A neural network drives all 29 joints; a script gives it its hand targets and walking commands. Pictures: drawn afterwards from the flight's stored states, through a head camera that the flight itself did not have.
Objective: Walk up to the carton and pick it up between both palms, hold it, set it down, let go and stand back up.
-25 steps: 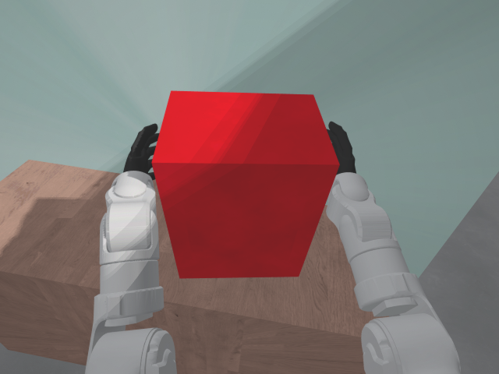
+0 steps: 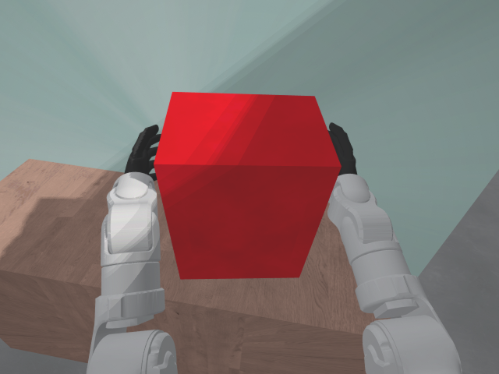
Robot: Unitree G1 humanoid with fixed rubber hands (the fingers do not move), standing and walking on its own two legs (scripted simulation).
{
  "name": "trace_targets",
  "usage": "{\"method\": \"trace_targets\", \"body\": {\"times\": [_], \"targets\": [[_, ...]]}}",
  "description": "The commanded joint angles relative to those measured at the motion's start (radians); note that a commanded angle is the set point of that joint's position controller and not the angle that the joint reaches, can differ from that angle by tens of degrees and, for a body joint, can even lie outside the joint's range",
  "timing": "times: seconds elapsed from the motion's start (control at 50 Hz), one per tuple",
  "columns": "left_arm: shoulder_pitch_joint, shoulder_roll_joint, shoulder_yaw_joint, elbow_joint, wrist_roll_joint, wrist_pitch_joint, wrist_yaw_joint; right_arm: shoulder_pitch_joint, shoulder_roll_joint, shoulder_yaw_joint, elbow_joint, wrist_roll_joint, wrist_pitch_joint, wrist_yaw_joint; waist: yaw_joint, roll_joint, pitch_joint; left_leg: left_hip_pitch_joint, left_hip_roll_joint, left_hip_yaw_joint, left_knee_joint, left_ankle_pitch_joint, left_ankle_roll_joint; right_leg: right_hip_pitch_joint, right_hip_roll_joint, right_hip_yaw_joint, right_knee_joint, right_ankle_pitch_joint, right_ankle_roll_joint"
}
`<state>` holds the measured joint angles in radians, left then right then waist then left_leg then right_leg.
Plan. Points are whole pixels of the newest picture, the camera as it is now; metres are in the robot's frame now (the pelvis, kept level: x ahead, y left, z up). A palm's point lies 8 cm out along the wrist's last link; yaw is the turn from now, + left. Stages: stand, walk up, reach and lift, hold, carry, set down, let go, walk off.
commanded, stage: hold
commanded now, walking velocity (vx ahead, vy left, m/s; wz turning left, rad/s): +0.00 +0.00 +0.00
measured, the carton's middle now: (242, 194) +0.37 +0.00 +0.15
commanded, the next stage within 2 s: none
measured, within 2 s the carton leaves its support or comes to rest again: neither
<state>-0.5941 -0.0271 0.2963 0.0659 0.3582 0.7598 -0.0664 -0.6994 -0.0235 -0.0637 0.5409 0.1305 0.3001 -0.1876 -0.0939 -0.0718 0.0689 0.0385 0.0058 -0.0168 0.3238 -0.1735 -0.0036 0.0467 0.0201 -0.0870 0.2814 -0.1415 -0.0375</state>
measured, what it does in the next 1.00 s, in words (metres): stands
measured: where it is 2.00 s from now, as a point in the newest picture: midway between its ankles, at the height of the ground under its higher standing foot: outside the picture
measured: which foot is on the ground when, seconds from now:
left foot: down 0.00-1.00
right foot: down 0.00-1.00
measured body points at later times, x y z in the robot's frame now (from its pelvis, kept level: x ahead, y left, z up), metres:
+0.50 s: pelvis +0.01 +0.00 +0.00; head -0.04 +0.03 +0.45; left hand +0.37 +0.16 +0.19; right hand +0.38 -0.16 +0.20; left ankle +0.02 +0.12 -0.75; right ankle +0.03 -0.09 -0.75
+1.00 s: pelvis +0.00 +0.00 +0.00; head -0.05 +0.03 +0.45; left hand +0.37 +0.16 +0.20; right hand +0.37 -0.15 +0.21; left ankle +0.02 +0.12 -0.75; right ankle +0.03 -0.09 -0.75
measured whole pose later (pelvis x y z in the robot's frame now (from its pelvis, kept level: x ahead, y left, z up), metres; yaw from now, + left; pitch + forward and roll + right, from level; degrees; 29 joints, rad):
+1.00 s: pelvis +0.00 +0.00 +0.00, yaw +1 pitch -11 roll -1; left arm -0.58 -0.02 0.28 0.03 0.36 0.75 -0.07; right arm -0.69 -0.03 -0.05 0.51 0.15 0.29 -0.20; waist -0.11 -0.08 0.07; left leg 0.04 0.00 -0.02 0.33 -0.18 0.00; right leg 0.05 0.02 -0.10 0.28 -0.14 -0.04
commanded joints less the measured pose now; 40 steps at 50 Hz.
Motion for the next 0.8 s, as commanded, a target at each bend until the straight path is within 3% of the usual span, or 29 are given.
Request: {"method": "trace_targets", "body": {"times": [0.0,0.06,0.1,0.14,0.2,0.28,0.32,0.34,0.38,0.44,0.52,0.54,0.58,0.6,0.68,0.78], "targets": [[-0.681,-0.473,-0.445,-0.058,-0.157,-0.057,-0.115,-0.715,0.515,0.307,-0.258,0.051,-0.060,0.114,-0.018,0.092,-0.347,-0.011,-0.024,0.039,-0.059,0.126,0.019,0.096,0.010,-0.007,-0.035,0.059,0.059],[-0.718,-0.462,-0.455,-0.082,-0.166,-0.065,-0.112,-0.721,0.522,0.296,-0.256,0.050,-0.062,0.117,-0.025,0.085,-0.379,-0.022,-0.028,0.042,-0.068,0.093,0.025,0.098,0.004,-0.001,-0.032,0.053,0.068],[-0.699,-0.456,-0.423,-0.022,-0.159,-0.071,-0.118,-0.736,0.531,0.298,-0.241,0.040,-0.062,0.111,-0.014,0.062,-0.372,-0.038,-0.038,0.045,-0.063,0.102,0.031,0.119,0.000,0.002,-0.027,0.091,0.077],[-0.674,-0.463,-0.446,-0.072,-0.167,-0.075,-0.119,-0.693,0.540,0.338,-0.272,0.059,-0.063,0.100,-0.024,0.073,-0.422,-0.009,-0.042,0.043,-0.033,0.224,0.024,0.154,0.005,0.009,-0.013,0.210,0.082],[-0.630,-0.447,-0.402,-0.052,-0.126,-0.060,-0.130,-0.664,0.501,0.329,-0.247,0.065,-0.049,0.093,-0.020,0.078,-0.351,0.009,-0.039,0.042,-0.038,0.224,0.007,0.132,0.010,0.001,-0.025,0.188,0.077],[-0.642,-0.466,-0.461,-0.138,-0.150,-0.060,-0.128,-0.668,0.519,0.360,-0.308,0.093,-0.060,0.091,-0.025,0.101,-0.412,0.047,-0.036,0.034,-0.009,0.303,-0.002,0.134,0.012,0.001,-0.014,0.233,0.071],[-0.633,-0.467,-0.471,-0.127,-0.159,-0.064,-0.124,-0.672,0.516,0.375,-0.319,0.099,-0.057,0.092,-0.025,0.095,-0.395,0.041,-0.036,0.036,-0.011,0.318,-0.001,0.132,0.017,-0.005,-0.016,0.233,0.072],[-0.632,-0.467,-0.477,-0.155,-0.159,-0.064,-0.122,-0.663,0.518,0.379,-0.333,0.108,-0.058,0.092,-0.014,0.109,-0.408,0.036,-0.036,0.036,-0.008,0.332,-0.005,0.140,0.015,-0.003,-0.015,0.244,0.073],[-0.622,-0.445,-0.469,-0.131,-0.148,-0.059,-0.124,-0.630,0.506,0.364,-0.294,0.085,-0.047,0.088,-0.032,0.109,-0.340,0.040,-0.034,0.035,-0.024,0.282,-0.002,0.126,0.013,-0.008,-0.025,0.209,0.069],[-0.632,-0.440,-0.448,-0.126,-0.150,-0.051,-0.130,-0.664,0.512,0.359,-0.324,0.086,-0.045,0.093,-0.014,0.087,-0.336,0.005,-0.038,0.042,-0.041,0.212,0.010,0.123,0.005,-0.001,-0.030,0.164,0.073],[-0.640,-0.475,-0.493,-0.165,-0.181,-0.063,-0.115,-0.680,0.524,0.394,-0.373,0.100,-0.054,0.095,-0.016,0.085,-0.412,0.039,-0.035,0.031,-0.021,0.284,0.007,0.128,0.017,-0.003,-0.021,0.214,0.070],[-0.636,-0.464,-0.486,-0.148,-0.170,-0.060,-0.112,-0.667,0.514,0.381,-0.349,0.097,-0.050,0.094,-0.020,0.107,-0.384,0.033,-0.033,0.028,-0.024,0.278,-0.001,0.122,0.015,-0.005,-0.022,0.189,0.066],[-0.635,-0.451,-0.443,-0.093,-0.152,-0.054,-0.117,-0.685,0.514,0.358,-0.308,0.074,-0.043,0.095,0.000,0.069,-0.337,0.002,-0.036,0.038,-0.046,0.177,0.013,0.107,0.012,-0.005,-0.034,0.113,0.075],[-0.647,-0.454,-0.445,-0.072,-0.148,-0.049,-0.119,-0.679,0.516,0.341,-0.292,0.056,-0.043,0.099,-0.005,0.072,-0.322,-0.008,-0.032,0.041,-0.061,0.132,0.021,0.094,0.005,0.001,-0.037,0.084,0.075],[-0.683,-0.464,-0.458,-0.099,-0.164,-0.053,-0.121,-0.704,0.524,0.330,-0.299,0.060,-0.057,0.104,-0.015,0.092,-0.365,-0.004,-0.034,0.047,-0.056,0.154,0.015,0.107,0.007,-0.003,-0.026,0.109,0.070],[-0.667,-0.466,-0.430,-0.059,-0.139,-0.050,-0.128,-0.660,0.496,0.286,-0.200,0.040,-0.047,0.108,-0.034,0.109,-0.306,0.009,-0.027,0.043,-0.058,0.157,0.004,0.087,0.009,-0.008,-0.036,0.077,0.057]]}}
